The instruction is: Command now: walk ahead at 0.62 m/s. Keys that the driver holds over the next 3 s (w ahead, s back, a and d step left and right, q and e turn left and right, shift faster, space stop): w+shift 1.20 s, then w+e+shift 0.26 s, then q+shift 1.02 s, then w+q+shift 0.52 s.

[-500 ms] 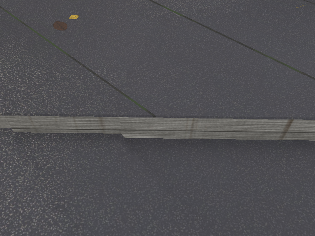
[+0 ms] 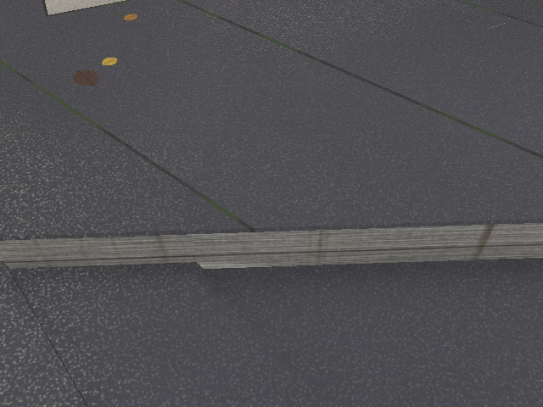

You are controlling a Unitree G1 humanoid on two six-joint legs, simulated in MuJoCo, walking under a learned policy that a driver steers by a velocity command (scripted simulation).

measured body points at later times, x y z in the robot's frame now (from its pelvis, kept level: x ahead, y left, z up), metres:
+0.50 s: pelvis +0.31 -0.06 -0.04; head +0.35 -0.06 +0.41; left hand +0.17 +0.16 -0.17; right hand +0.60 -0.25 -0.10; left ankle +0.51 +0.02 -0.73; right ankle +0.06 -0.15 -0.75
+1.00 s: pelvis +0.78 -0.05 -0.02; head +0.81 -0.05 +0.43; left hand +1.04 +0.13 -0.10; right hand +0.65 -0.28 -0.16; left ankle +0.54 +0.03 -0.71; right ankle +0.84 -0.16 -0.75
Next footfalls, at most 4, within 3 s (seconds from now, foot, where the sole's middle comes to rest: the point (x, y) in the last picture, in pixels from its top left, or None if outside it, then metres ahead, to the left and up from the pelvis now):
0.12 right None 0.10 -0.16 -0.79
0.54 left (268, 401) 0.56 0.02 -0.79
1.02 right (326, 302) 0.85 -0.17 -0.82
1.28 left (239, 170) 1.25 0.06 -0.65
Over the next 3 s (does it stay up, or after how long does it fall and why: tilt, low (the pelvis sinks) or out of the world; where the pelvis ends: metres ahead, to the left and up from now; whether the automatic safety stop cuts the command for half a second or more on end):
stays up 1.77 0.15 0.11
